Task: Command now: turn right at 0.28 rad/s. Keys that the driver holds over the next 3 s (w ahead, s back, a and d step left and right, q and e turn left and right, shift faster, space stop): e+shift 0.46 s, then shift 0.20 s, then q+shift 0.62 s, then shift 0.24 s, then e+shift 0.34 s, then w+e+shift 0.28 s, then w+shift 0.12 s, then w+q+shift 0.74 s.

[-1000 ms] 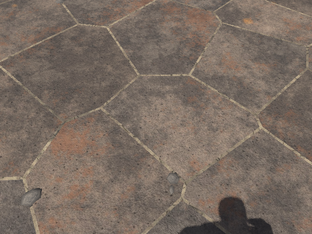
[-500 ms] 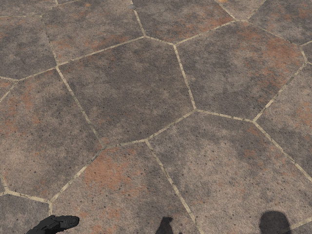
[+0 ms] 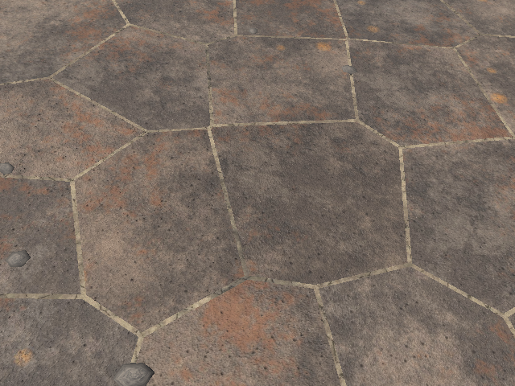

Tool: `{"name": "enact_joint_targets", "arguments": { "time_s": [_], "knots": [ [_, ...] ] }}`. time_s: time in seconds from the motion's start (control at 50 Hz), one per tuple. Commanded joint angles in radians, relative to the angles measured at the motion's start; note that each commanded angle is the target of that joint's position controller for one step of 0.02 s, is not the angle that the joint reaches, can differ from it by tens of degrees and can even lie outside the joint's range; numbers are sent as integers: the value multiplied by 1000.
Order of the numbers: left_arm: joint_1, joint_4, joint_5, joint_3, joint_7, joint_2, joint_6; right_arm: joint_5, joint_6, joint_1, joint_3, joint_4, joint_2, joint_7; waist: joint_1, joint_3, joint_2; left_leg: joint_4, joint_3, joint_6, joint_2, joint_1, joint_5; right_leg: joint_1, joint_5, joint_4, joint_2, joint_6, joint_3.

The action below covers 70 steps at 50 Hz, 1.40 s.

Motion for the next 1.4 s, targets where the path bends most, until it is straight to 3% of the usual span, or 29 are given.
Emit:
{"name": "enact_joint_targets", "arguments": {
  "time_s": [0.02,0.18,0.24,0.28,0.3,0.32,0.34,0.38,0.4,0.52,0.66,0.72,0.76,0.78,0.8,0.82,0.88,0.92,0.96,1.02,1.08,1.1,1.12,1.14,1.16,1.2,1.24,1.32,1.4],
  "knots": [
    [-83,-103,-9,11,-6,101,-8,2,0,10,-69,-26,-225,-14,-65,-76,182,-149,-172,175,301,122,237,-10,-63,-48,-15,6,-1],
    [-27,-145,-17,13,-24,56,16,15,13,-43,-91,-8,-209,-17,-46,-100,145,-96,-98,183,369,198,468,-12,-141,-78,-35,-19,-54],
    [-6,-164,-20,19,-42,55,30,34,15,-67,-103,-3,-221,-12,-23,-127,160,-41,-27,138,372,202,485,71,-77,-208,-16,-55,-95],
    [55,-160,-17,34,-41,70,40,55,16,-64,-107,16,-209,-5,18,-137,143,75,65,46,335,127,378,219,103,-406,22,-111,-107],
    [109,-154,-12,62,-24,144,37,49,12,-22,-104,33,-179,2,25,-133,5,252,131,-41,248,-20,174,361,371,-509,-25,-176,39],
    [149,-168,0,99,-4,300,26,2,4,-98,-82,-34,-115,5,19,-110,-314,561,161,-150,71,-401,-393,550,860,-504,-278,-342,454],
    [162,-191,42,85,-17,270,-7,0,-4,-194,-82,-65,-134,0,79,-207,-194,735,-68,-156,2,-482,-504,539,788,-539,-339,-475,566],
    [65,-199,11,74,-12,227,-46,33,-10,-183,-97,-52,-172,-6,14,-138,-40,752,-146,-125,28,-532,-329,509,613,-558,-239,-390,424],
    [16,-211,-13,62,-1,190,-44,25,-11,-160,-101,-35,-185,-15,-9,-120,-9,713,-155,-123,40,-539,-257,491,583,-554,-210,-349,389],
    [10,-247,-4,46,35,166,-17,35,-16,-88,-91,7,-153,-11,-17,-158,-41,520,-140,-166,-4,-398,-75,432,601,-532,-131,-303,314],
    [-15,-256,19,25,21,154,-5,40,-16,-100,-86,2,-162,5,16,-101,-109,341,-123,-159,14,-246,-96,303,454,-513,-122,-306,365],
    [-50,-239,33,-19,12,55,-13,40,-24,-47,-70,26,-134,22,3,-127,-102,203,-102,-137,52,-95,-77,280,487,-488,-127,-292,324],
    [-45,-212,32,-26,6,54,-23,40,-31,-34,-62,29,-126,32,-24,-92,-86,-20,-80,-106,35,34,121,235,386,-484,-92,-247,284],
    [-8,-201,38,-15,9,85,-32,33,-33,-58,-71,10,-182,30,-3,-80,-49,-28,-133,-83,50,52,268,238,283,-463,-48,-209,265],
    [43,-200,55,-3,13,112,-38,34,-35,-74,-89,-16,-272,26,48,-81,69,4,-243,-33,123,48,508,233,143,-383,34,-165,201],
    [45,-208,56,1,22,110,-41,48,-33,-64,-102,-5,-305,29,61,-87,196,-18,-336,63,172,25,506,212,55,-324,110,-111,99],
    [-78,-244,26,9,41,86,-35,47,-34,57,-100,16,-261,24,-35,-101,291,-106,-607,209,276,124,460,37,-252,-96,169,-58,76],
    [-88,-260,14,15,33,71,-31,50,-44,90,-113,21,-284,11,-48,-134,217,-102,-634,212,291,202,456,-73,-339,105,144,-45,147],
    [-77,-254,8,11,26,41,-37,76,-23,23,-119,4,-266,-8,-19,-133,176,-96,-548,133,209,176,355,-54,-242,-43,121,-34,142],
    [-50,-238,-5,10,6,13,-52,73,28,-17,-129,-29,-258,-22,-19,-162,223,-98,-533,97,142,97,286,95,-111,-255,159,-21,98],
    [75,-192,-5,33,-4,46,-55,89,42,-56,-129,-57,-246,-18,34,-175,222,-65,-539,41,87,-39,103,327,107,-563,149,-47,70],
    [104,-188,3,52,4,108,-50,84,41,-17,-116,-56,-202,-17,20,-176,127,51,-477,-16,18,-189,-126,463,101,-623,0,-98,194],
    [43,-217,40,66,10,204,-38,72,33,53,-104,-65,-141,-11,-43,-153,-187,311,-283,-75,-139,-384,-372,464,91,-672,-263,-244,512],
    [-4,-244,82,55,5,173,-49,57,17,52,-126,-66,-227,-9,-43,-98,-173,520,-276,-105,-35,-420,-374,334,107,-703,-371,-327,590],
    [-74,-265,76,37,13,112,-58,62,18,56,-145,-44,-284,-7,-68,-55,-85,620,-252,-112,-1,-396,-299,281,117,-690,-314,-312,469],
    [-136,-276,40,23,33,71,-64,57,36,101,-143,-4,-256,-9,-78,-28,-41,719,-219,-138,17,-416,-160,292,158,-658,-190,-246,267],
    [-94,-268,36,16,48,69,-62,62,39,77,-128,-26,-220,1,-47,-20,-56,771,-160,-167,45,-444,-98,310,312,-646,-163,-258,145],
    [51,-229,40,29,49,111,-43,61,32,-38,-95,-100,-167,16,37,-52,-53,624,-120,-205,78,-486,-117,465,493,-626,-213,-324,115],
    [31,-221,21,45,20,156,-35,49,32,-47,-77,-114,-147,24,28,-81,-55,460,-95,-186,72,-372,-166,477,588,-607,-245,-346,69]
  ]
}}
Next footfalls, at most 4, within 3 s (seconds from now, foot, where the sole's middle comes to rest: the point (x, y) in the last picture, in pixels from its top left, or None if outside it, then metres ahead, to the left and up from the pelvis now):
0.30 right None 0.00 -0.14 -0.78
0.78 left None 0.15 0.04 -0.78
1.10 right None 0.03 -0.17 -0.78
1.56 left None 0.08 0.08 -0.78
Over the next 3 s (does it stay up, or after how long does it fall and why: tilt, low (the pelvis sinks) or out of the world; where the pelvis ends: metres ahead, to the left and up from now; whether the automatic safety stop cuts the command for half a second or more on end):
stays up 0.74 -0.43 -0.04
